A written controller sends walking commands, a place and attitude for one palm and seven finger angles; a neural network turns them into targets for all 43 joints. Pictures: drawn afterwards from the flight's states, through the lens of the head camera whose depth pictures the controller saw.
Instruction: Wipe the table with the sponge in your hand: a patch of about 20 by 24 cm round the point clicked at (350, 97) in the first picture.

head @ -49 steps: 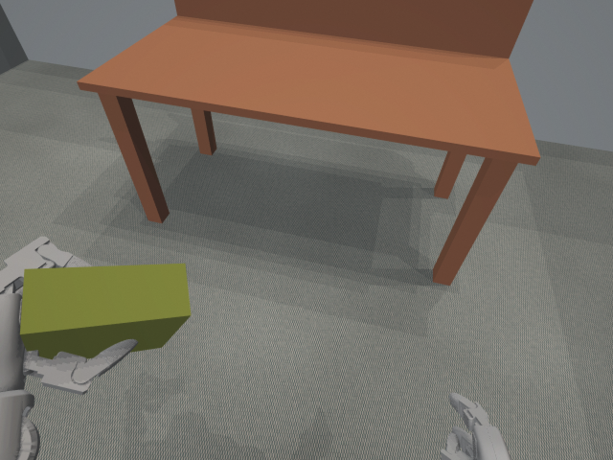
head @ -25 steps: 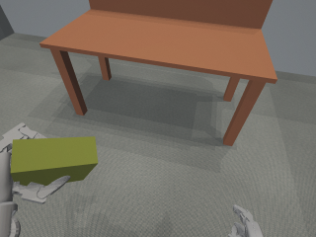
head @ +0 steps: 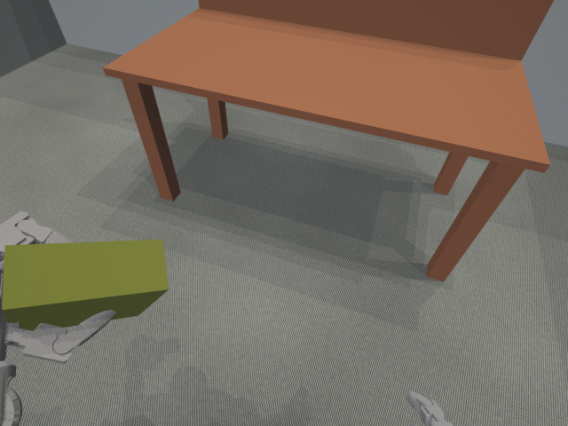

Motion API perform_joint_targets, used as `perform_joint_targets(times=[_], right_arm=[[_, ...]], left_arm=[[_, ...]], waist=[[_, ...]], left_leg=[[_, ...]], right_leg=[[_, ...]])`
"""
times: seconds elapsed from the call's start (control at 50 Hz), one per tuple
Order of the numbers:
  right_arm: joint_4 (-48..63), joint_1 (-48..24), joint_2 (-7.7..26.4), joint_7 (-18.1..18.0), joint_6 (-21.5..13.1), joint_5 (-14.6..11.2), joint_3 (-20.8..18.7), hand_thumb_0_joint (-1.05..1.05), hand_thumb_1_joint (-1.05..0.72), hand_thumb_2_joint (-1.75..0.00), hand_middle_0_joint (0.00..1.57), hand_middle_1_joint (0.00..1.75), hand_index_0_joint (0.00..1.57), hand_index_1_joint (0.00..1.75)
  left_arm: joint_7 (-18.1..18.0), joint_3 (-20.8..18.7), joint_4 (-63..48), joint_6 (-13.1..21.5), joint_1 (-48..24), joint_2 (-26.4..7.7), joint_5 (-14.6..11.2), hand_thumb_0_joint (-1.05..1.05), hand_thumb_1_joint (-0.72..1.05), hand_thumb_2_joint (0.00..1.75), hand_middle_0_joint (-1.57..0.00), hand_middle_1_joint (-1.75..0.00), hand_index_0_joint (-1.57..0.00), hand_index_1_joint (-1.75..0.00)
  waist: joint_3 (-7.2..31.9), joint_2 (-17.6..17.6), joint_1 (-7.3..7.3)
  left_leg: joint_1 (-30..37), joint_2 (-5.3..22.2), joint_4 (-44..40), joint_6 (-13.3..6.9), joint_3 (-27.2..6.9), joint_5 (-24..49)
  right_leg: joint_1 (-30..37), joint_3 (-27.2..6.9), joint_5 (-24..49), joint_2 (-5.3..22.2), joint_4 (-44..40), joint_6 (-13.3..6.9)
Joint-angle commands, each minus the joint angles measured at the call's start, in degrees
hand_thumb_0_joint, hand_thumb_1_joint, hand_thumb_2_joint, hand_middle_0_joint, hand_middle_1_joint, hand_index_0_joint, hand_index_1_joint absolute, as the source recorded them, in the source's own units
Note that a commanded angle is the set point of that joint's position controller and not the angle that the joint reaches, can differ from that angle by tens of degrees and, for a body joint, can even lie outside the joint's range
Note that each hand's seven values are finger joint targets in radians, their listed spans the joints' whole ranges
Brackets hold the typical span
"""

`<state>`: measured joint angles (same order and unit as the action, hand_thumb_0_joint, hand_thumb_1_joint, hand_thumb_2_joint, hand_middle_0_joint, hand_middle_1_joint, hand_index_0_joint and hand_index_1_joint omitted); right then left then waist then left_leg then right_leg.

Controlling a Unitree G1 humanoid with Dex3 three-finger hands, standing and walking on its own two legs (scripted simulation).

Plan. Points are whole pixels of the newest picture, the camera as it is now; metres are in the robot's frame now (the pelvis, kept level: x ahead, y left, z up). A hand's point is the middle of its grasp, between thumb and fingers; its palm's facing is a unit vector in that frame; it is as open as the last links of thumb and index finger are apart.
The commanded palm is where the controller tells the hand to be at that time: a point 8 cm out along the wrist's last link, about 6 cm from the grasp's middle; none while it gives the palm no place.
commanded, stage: walk to a spot facing it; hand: left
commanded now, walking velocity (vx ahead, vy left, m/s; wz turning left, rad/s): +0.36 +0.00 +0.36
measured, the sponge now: (109, 286) +0.23 +0.20 +0.15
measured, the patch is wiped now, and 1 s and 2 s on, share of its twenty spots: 0.00 0.00 0.00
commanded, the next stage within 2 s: none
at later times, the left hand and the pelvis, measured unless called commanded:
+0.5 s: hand (61, 225) +0.29 +0.26 +0.18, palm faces +0.56 -0.71 -0.42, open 9.5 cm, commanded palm +0.22 +0.29 +0.19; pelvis +0.11 -0.01 -0.01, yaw +11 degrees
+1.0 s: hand (110, 171) +0.37 +0.24 +0.19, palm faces +0.64 -0.60 -0.47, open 9.5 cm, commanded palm +0.30 +0.26 +0.19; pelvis +0.25 -0.06 +0.01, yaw +22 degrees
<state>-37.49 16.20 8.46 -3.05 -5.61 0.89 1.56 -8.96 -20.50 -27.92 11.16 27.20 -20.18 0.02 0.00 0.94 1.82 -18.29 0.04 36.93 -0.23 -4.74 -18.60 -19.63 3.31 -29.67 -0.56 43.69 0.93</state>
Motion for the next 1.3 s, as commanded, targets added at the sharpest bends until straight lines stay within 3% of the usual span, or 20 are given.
perform_joint_targets(times=[0.0, 0.04, 0.06, 0.16, 0.3, 0.32, 0.36, 0.4, 0.5, 0.6, 0.64, 0.66, 0.7, 0.76, 0.86, 1.02, 1.04, 1.08, 1.14, 1.28], right_arm=[[8.82, -7.15, 9.48, -0.21, -2.02, -0.23, -3.58, 0.0, -0.9, -0.9, 0.2, 0.3, 0.2, 0.3], [9.9, -7.73, 7.54, -0.41, -1.04, -0.7, -3.63, 0.0, -0.9, -0.9, 0.2, 0.3, 0.2, 0.3], [9.95, -8.71, 9.79, -0.47, -1.42, -0.75, -4.79, 0.0, -0.9, -0.9, 0.2, 0.3, 0.2, 0.3], [9.79, -9.02, 7.87, -0.78, 0.86, -0.29, -3.04, 0.0, -0.9, -0.9, 0.2, 0.3, 0.2, 0.3], [12.98, -7.01, 7.34, -1.68, -0.89, -0.63, -4.3, 0.0, -0.9, -0.9, 0.2, 0.3, 0.2, 0.3], [13.42, -6.21, 7.97, -2.03, -1.03, -0.83, -4.7, 0.0, -0.9, -0.9, 0.2, 0.3, 0.2, 0.3], [13.31, -6.76, 9.49, -1.23, -1.17, -1.06, -4.85, 0.0, -0.9, -0.9, 0.2, 0.3, 0.2, 0.3], [11.53, -7.69, 9.77, -0.66, -1.22, -1.56, -5.75, 0.0, -0.9, -0.9, 0.2, 0.3, 0.2, 0.3], [11.41, -8.76, 8.74, -0.33, -2.82, -1.66, -4.83, 0.0, -0.9, -0.9, 0.2, 0.3, 0.2, 0.3], [10.77, -8.26, 8.68, -1.54, -3.01, -1.4, -4.06, 0.0, -0.9, -0.9, 0.2, 0.3, 0.2, 0.3], [10.22, -7.57, 7.77, -1.96, -2.24, -1.36, -3.73, 0.0, -0.9, -0.9, 0.2, 0.3, 0.2, 0.3], [10.86, -8.45, 6.23, -1.74, -1.76, -1.3, -3.32, 0.0, -0.9, -0.9, 0.2, 0.3, 0.2, 0.3], [10.3, -11.71, 8.75, -1.14, -2.28, -0.77, -3.89, 0.0, -0.9, -0.9, 0.2, 0.3, 0.2, 0.3], [8.33, -11.24, 7.78, -0.86, -0.29, -0.45, -2.8, 0.0, -0.9, -0.9, 0.2, 0.3, 0.2, 0.3], [11.34, -9.3, 7.91, -0.33, 0.69, -0.41, -4.16, 0.0, -0.9, -0.9, 0.2, 0.3, 0.2, 0.3], [14.42, -5.2, 7.65, -0.88, 0.53, -0.56, -5.4, 0.0, -0.9, -0.9, 0.2, 0.3, 0.2, 0.3], [14.55, -4.89, 8.46, -1.3, 0.42, -0.77, -5.81, 0.0, -0.9, -0.9, 0.2, 0.3, 0.2, 0.3], [14.93, -6.12, 9.87, -0.05, -0.78, -1.15, -5.15, 0.0, -0.9, -0.9, 0.2, 0.3, 0.2, 0.3], [12.48, -8.44, 10.68, 0.29, -0.37, -2.25, -6.55, 0.0, -0.9, -0.9, 0.2, 0.3, 0.2, 0.3], [11.91, -7.59, 9.18, 0.08, -2.69, -1.86, -4.57, 0.0, -0.9, -0.9, 0.2, 0.3, 0.2, 0.3]], left_arm=[[-0.34, -6.48, -12.65, 3.82, -0.51, -9.93, -0.82, 0.0, 0.1, 1.3, -1.2, -1.6, -1.2, -1.6], [-0.52, -7.9, -9.53, 3.4, -3.06, -12.33, -1.16, 0.0, 0.1, 1.3, -1.2, -1.6, -1.2, -1.6], [-0.8, -7.93, -10.08, 3.84, -5.64, -11.86, -1.89, 0.0, 0.1, 1.3, -1.2, -1.6, -1.2, -1.6], [-0.51, -7.33, -9.76, 5.67, -3.2, -10.97, -0.77, 0.0, 0.1, 1.3, -1.2, -1.6, -1.2, -1.6], [-3.02, -4.26, -17.22, 4.05, -5.63, -8.88, -0.89, 0.0, 0.1, 1.3, -1.2, -1.6, -1.2, -1.6], [-3.23, -4.77, -19.25, 4.61, -6.8, -9.77, -0.9, 0.0, 0.1, 1.3, -1.2, -1.6, -1.2, -1.6], [-3.9, -5.6, -21.67, 5.86, -8.25, -10.2, -1.15, 0.0, 0.1, 1.3, -1.2, -1.6, -1.2, -1.6], [-2.26, -8.91, -16.1, 4.78, -7.57, -14.22, -0.85, 0.0, 0.1, 1.3, -1.2, -1.6, -1.2, -1.6], [-1.19, -7.64, -20.11, 5.27, -2.37, -9.74, -1.48, 0.0, 0.1, 1.3, -1.2, -1.6, -1.2, -1.6], [-0.8, -5.51, -11.51, 4.13, -3.17, -7.45, -1.62, 0.0, 0.1, 1.3, -1.2, -1.6, -1.2, -1.6], [-0.82, -5.64, -9.21, 3.07, -6.86, -9.01, -1.04, 0.0, 0.1, 1.3, -1.2, -1.6, -1.2, -1.6], [-1.15, -6.85, -8.4, 2.36, -8.21, -11.84, -0.64, 0.0, 0.1, 1.3, -1.2, -1.6, -1.2, -1.6], [-1.14, -8.11, -9.02, 2.61, -11.35, -13.77, -1.17, 0.0, 0.1, 1.3, -1.2, -1.6, -1.2, -1.6], [-0.41, -7.08, -9.97, 4.4, -6.37, -11.29, -0.61, 0.0, 0.1, 1.3, -1.2, -1.6, -1.2, -1.6], [-1.63, -8.34, -15.76, 4.93, -3.02, -11.6, -0.81, 0.0, 0.1, 1.3, -1.2, -1.6, -1.2, -1.6], [-4.03, -8.04, -19.04, 3.6, -2.13, -10.67, -1.82, 0.0, 0.1, 1.3, -1.2, -1.6, -1.2, -1.6], [-4.12, -8.29, -19.98, 4.35, -3.85, -11.35, -1.75, 0.0, 0.1, 1.3, -1.2, -1.6, -1.2, -1.6], [-3.6, -8.72, -21.86, 6.23, -6.58, -12.49, -1.82, 0.0, 0.1, 1.3, -1.2, -1.6, -1.2, -1.6], [-1.12, -11.69, -19.12, 5.35, -4.84, -15.28, -1.22, 0.0, 0.1, 1.3, -1.2, -1.6, -1.2, -1.6], [-0.87, -8.52, -20.6, 4.18, 1.69, -8.38, -3.42, 0.0, 0.1, 1.3, -1.2, -1.6, -1.2, -1.6]], waist=[[6.83, 8.74, -2.09], [5.69, -16.75, -2.04], [3.02, -13.17, -1.72], [-0.73, -8.21, -1.88], [7.62, -6.45, -1.48], [10.8, -1.97, -0.14], [13.55, 17.55, -0.73], [9.15, 10.18, -0.97], [4.15, 13.47, -2.7], [3.17, 9.71, -2.68], [3.03, -1.72, -2.86], [2.41, -19.84, -3.81], [1.1, -15.66, -3.4], [1.19, -7.41, -2.99], [3.77, -8.59, -2.99], [10.63, -6.93, -0.74], [12.94, -0.5, 0.6], [12.25, 18.34, -0.69], [8.34, 11.95, -1.28], [6.57, 15.54, -1.54]], left_leg=[[-3.08, 8.84, -5.81, -6.92, -7.83, 14.29], [-25.73, -1.11, 21.77, -0.94, 7.15, -8.73], [-26.76, 1.47, 29.9, 0.21, 2.97, -9.38], [-21.2, 6.21, 23.24, 1.16, 6.86, -3.14], [7.25, -1.24, -8.57, -0.52, 19.91, 6.42], [18.19, 0.8, -9.8, -2.14, 16.57, 8.62], [31.27, 24.3, -15.39, -15.19, -21.2, 24.54], [22.52, 26.82, -17.61, -17.88, -24.78, 9.72], [2.24, 17.28, -21.41, -10.64, -1.76, -2.49], [-5.33, 13.4, -13.99, -6.34, 5.1, -14.58], [-11.8, 8.04, 3.94, -3.36, 9.03, -16.06], [-23.16, 0.98, 23.07, -0.62, 13.16, -16.74], [-27.88, 3.49, 40.43, 0.27, 3.37, -9.88], [-25.78, 6.04, 40.08, 1.92, 4.7, -3.57], [-17.43, 6.92, 17.44, 1.79, 11.24, -0.38], [5.07, -1.37, -7.32, 0.35, 21.2, 4.97], [16.73, 1.15, -9.65, -1.91, 15.64, 7.98], [25.66, 26.22, -14.7, -17.42, -28.0, 40.05], [13.3, 23.51, -16.13, -16.86, -21.22, 16.07], [-2.99, 14.22, -21.11, -8.81, -5.36, -2.95]], right_leg=[[15.37, 0.98, 10.12, 1.66, -18.64, -1.11], [28.27, -29.77, 7.78, 24.51, -28.42, -10.81], [22.41, -31.03, 7.06, 27.32, -29.46, -12.68], [15.09, -8.59, 25.39, 20.66, -26.94, -10.1], [13.0, 2.89, 42.63, 15.86, -8.55, -5.61], [6.47, 4.64, 40.41, 14.04, 2.69, -3.17], [-15.44, 2.6, -4.25, 3.05, 28.27, 0.77], [-21.67, -5.42, -4.08, 7.4, 32.91, 0.6], [-8.15, 1.54, 7.22, 8.67, 12.32, 1.41], [8.61, 9.51, 11.44, 3.2, -6.71, 2.62], [14.16, 0.52, 2.59, 8.11, -17.59, 0.08], [17.87, -23.47, -3.14, 22.14, -27.51, -6.56], [17.13, -35.62, -0.12, 29.68, -32.36, -11.66], [16.98, -10.77, 22.51, 24.04, -26.6, -8.49], [18.13, 2.59, 38.84, 22.94, -23.79, -7.64], [14.58, 9.58, 49.22, 20.1, -1.18, -4.0], [5.27, 9.95, 43.28, 17.88, 11.53, -1.48], [-18.48, 2.18, -9.52, 4.05, 35.62, 2.34], [-20.64, -4.84, -0.72, 8.43, 35.0, 3.01], [-0.46, 4.11, 6.3, 3.87, 5.47, 3.98]])
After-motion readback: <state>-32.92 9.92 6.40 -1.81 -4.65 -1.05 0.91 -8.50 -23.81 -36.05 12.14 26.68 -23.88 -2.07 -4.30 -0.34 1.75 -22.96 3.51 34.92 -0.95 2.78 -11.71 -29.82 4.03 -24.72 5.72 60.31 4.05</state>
